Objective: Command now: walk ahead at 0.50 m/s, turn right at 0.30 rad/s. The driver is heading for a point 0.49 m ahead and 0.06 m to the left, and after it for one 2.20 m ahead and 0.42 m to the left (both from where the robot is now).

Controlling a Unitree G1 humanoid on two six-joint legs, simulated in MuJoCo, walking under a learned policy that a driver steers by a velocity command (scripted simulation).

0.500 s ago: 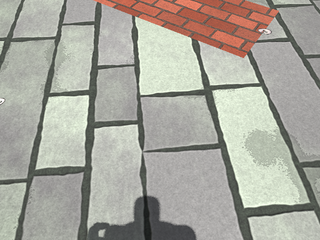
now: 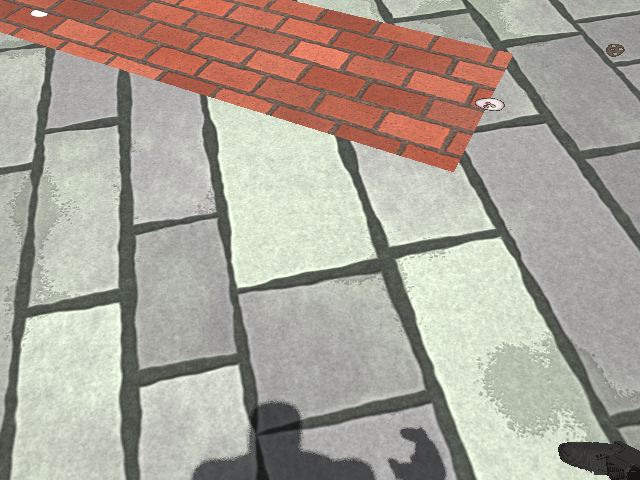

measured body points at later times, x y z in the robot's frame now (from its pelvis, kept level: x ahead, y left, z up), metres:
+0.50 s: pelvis +0.27 +0.01 +0.00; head +0.30 +0.01 +0.45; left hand +0.53 +0.21 -0.07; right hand +0.24 -0.27 -0.12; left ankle +0.15 +0.13 -0.73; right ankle +0.43 -0.13 -0.71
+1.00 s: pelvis +0.42 +0.00 +0.00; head +0.45 +0.02 +0.45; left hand +0.50 +0.30 -0.11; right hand +0.63 -0.25 -0.09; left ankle +0.45 +0.12 -0.72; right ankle +0.43 -0.13 -0.73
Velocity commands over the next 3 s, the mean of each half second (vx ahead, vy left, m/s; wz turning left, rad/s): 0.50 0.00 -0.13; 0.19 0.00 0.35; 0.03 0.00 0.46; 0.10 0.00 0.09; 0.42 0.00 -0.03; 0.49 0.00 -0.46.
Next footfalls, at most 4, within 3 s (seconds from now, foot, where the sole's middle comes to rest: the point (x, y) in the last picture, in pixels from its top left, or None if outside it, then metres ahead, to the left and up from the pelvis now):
0.04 left None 0.19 0.13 -0.77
0.56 right None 0.47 -0.13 -0.77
1.02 left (300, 471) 0.49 0.13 -0.77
1.48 right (405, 446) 0.55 -0.08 -0.77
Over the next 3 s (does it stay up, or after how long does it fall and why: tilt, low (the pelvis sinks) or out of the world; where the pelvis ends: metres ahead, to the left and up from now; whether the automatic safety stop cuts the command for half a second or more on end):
stays up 0.92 0.21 -0.02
